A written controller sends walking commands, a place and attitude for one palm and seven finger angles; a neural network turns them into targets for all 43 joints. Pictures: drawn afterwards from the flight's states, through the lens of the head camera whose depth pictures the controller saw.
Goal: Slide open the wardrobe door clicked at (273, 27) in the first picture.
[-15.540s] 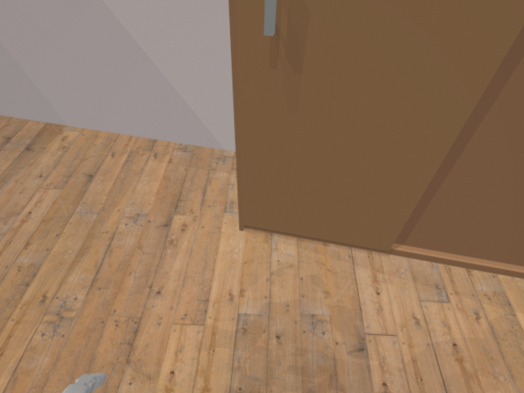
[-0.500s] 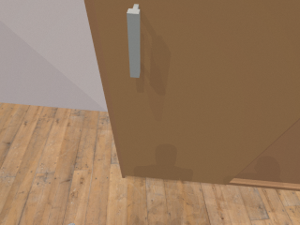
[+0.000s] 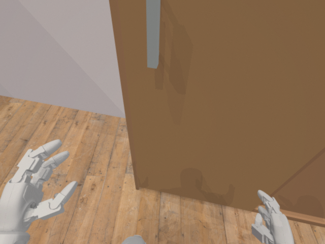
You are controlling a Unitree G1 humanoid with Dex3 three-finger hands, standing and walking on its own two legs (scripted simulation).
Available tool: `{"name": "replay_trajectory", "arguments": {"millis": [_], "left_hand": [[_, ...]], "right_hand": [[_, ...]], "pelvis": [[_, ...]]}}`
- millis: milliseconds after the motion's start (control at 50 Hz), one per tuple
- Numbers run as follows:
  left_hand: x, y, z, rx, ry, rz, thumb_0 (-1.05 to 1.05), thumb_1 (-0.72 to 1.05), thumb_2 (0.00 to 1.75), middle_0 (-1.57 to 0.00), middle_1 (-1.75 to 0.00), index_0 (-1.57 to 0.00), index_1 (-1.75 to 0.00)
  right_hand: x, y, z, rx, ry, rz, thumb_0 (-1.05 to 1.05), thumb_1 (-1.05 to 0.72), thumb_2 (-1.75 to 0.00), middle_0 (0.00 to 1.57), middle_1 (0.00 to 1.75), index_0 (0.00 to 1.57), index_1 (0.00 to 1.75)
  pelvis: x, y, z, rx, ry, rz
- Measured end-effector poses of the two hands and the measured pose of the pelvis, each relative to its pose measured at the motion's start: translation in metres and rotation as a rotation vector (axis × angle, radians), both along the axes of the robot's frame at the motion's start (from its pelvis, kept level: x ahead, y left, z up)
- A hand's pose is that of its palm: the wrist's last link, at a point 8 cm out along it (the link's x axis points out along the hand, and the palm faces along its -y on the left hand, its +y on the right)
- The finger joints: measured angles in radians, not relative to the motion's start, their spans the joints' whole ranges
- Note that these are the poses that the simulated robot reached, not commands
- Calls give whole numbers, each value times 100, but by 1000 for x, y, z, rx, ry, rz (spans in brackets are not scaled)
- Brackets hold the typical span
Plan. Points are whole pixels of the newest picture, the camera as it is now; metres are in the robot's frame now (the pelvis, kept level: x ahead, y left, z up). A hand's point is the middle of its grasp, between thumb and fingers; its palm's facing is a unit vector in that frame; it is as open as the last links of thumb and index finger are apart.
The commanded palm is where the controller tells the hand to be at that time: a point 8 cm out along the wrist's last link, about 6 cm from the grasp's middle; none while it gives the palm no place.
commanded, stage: raise the hand with hooked fingers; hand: left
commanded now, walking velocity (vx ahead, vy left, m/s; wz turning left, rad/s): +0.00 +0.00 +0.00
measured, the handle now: (155, 30) +0.51 +0.10 +0.28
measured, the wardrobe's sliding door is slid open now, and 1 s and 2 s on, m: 0.00 0.00 0.00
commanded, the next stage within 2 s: move the hooked fingers beside the handle in 1.52 s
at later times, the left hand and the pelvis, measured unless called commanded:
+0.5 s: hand (49, 135) +0.26 +0.27 +0.16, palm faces -0.05 -0.99 -0.10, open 12.6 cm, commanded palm +0.23 +0.32 +0.20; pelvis +0.02 +0.04 +0.03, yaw -3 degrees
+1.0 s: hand out of the picture +0.27 +0.31 +0.31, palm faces +0.04 -0.98 -0.19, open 14.0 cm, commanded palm +0.25 +0.36 +0.31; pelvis +0.00 +0.04 +0.04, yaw -1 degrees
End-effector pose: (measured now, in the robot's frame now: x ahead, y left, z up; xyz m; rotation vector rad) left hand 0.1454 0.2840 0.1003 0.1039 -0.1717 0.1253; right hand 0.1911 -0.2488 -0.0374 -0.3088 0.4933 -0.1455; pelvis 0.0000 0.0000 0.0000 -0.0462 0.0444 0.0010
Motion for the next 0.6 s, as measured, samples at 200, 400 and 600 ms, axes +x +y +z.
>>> {"name": "replay_trajectory", "arguments": {"millis": [200,400,600], "left_hand": [[94,4,19,16,261,-220,1,19,59,-25,-76,-25,-76],[94,37,66,-18,83,-140,1,-4,49,-27,-91,-26,-91],[101,51,115,62,-17,-155,0,-28,39,-29,-106,-28,-106]], "right_hand": [[-36,23,-19,156,72,-102,2,-91,-90,21,30,21,30],[-37,18,-5,86,84,-104,2,-91,-90,20,30,21,30],[9,58,31,77,-63,-10,2,-91,-90,20,30,20,30]], "pelvis": [[10,2,16,29,1,-57],[27,25,26,25,-17,-62],[21,42,33,19,-70,-43]]}}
